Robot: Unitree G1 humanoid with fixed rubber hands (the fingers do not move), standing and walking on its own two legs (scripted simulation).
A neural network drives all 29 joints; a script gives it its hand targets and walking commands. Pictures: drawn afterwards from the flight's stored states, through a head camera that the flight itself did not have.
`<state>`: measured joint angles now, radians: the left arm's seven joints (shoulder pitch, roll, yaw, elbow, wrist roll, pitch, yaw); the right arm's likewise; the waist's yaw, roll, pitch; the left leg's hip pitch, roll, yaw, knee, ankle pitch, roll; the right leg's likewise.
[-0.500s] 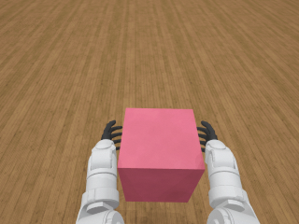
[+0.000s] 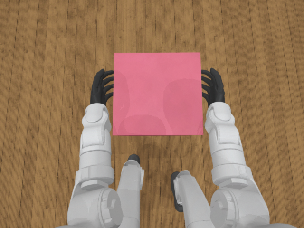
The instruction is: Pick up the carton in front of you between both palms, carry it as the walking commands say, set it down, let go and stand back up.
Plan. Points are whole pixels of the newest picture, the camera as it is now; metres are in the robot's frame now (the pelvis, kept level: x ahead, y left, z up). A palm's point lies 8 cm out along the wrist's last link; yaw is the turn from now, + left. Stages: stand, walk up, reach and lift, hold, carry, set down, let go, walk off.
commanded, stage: set down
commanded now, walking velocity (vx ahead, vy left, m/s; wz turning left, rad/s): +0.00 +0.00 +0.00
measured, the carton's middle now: (156, 102) +0.42 +0.04 -0.17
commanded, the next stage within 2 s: none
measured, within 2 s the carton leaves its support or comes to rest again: neither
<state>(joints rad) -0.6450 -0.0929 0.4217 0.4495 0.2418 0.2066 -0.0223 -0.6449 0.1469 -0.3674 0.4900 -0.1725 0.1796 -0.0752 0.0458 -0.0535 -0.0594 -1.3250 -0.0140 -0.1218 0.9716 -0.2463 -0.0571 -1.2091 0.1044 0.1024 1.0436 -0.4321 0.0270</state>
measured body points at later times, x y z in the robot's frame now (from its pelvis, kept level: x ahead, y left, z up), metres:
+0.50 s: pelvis -0.03 +0.01 -0.13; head +0.26 +0.05 +0.22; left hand +0.44 +0.20 -0.23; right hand +0.49 -0.10 -0.22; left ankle +0.09 +0.14 -0.65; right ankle +0.01 -0.13 -0.65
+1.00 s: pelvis -0.05 +0.00 -0.23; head +0.31 +0.02 +0.03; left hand +0.47 +0.22 -0.38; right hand +0.53 -0.08 -0.38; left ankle +0.09 +0.14 -0.65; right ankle +0.01 -0.13 -0.65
